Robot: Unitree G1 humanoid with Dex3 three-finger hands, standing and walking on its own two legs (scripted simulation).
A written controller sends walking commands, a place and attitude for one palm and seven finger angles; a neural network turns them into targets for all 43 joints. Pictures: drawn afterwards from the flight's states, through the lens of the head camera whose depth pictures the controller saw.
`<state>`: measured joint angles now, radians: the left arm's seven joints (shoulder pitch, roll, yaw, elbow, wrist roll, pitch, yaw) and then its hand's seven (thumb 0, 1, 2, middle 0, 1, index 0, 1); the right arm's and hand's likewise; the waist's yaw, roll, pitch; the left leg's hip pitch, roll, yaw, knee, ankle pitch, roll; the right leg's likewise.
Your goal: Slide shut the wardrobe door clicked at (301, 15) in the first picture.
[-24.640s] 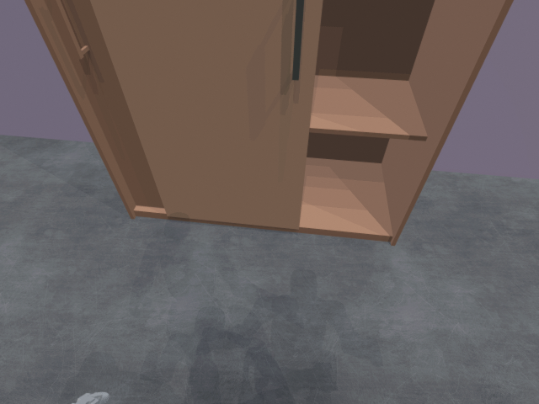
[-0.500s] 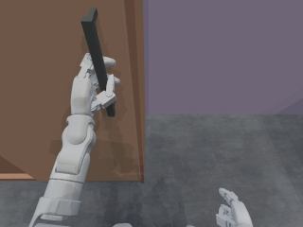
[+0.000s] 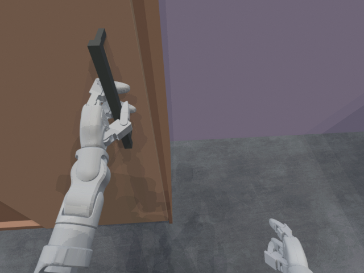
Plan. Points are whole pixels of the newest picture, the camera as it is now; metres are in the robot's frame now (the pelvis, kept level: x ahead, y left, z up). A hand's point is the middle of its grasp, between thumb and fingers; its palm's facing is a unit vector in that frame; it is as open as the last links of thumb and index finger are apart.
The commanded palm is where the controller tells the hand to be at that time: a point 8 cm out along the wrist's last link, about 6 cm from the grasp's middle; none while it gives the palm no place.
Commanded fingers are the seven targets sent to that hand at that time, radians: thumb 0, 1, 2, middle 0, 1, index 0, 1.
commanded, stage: loosen the grip on the handle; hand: left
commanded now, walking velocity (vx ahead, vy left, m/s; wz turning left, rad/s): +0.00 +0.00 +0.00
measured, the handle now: (117, 99) +0.41 +0.17 +0.17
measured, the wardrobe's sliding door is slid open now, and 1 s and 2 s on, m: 0.00 0.00 0.00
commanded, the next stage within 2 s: slip the hand off the handle in 0.66 s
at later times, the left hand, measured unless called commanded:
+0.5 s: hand (122, 123) +0.35 +0.15 +0.16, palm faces +0.17 -0.98 -0.09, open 13.6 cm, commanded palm +0.32 +0.19 +0.15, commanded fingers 0.00 -0.55 0.20 -0.29 -1.20 -0.29 -1.20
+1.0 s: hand (108, 127) +0.35 +0.17 +0.15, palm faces +0.18 -0.98 -0.10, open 14.7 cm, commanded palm +0.32 +0.22 +0.15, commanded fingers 0.00 -0.55 0.20 -0.25 -1.15 -0.25 -1.15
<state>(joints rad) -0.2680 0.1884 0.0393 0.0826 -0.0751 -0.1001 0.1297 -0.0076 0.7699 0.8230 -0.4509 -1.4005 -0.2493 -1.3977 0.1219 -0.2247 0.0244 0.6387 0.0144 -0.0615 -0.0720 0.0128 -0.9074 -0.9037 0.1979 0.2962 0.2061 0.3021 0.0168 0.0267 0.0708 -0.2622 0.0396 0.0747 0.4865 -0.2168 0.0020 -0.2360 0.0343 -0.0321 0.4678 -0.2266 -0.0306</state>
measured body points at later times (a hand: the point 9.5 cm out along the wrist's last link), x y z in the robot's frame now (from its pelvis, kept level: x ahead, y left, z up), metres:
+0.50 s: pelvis -0.01 -0.01 -0.01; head -0.02 -0.01 +0.44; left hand +0.34 +0.20 +0.16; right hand +0.13 -0.25 -0.10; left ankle +0.03 +0.12 -0.74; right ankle +0.01 -0.10 -0.74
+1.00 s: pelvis +0.03 +0.00 -0.01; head +0.01 -0.01 +0.44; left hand +0.33 +0.23 +0.16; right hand +0.21 -0.22 -0.09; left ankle +0.03 +0.12 -0.74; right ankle +0.01 -0.09 -0.74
